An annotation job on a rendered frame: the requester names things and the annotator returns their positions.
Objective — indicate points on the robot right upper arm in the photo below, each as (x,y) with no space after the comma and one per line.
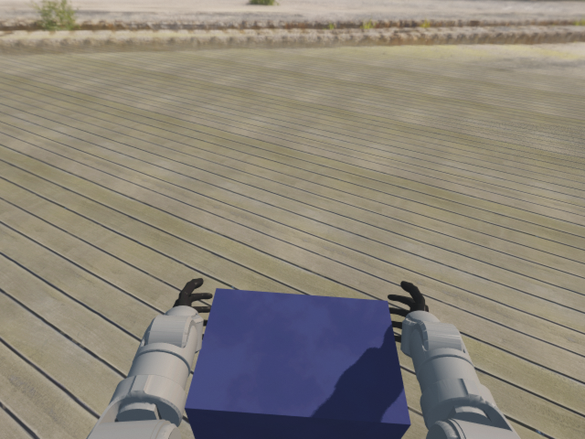
(456,429)

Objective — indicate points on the robot right forearm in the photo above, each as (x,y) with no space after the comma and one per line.
(448,382)

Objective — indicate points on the carton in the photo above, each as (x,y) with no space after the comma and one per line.
(297,366)

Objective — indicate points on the robot right hand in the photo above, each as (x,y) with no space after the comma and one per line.
(416,303)

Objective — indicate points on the robot left hand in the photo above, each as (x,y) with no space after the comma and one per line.
(186,297)

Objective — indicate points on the robot left upper arm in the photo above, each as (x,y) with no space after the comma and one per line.
(149,429)

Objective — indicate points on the robot left forearm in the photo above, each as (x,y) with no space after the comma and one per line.
(155,386)

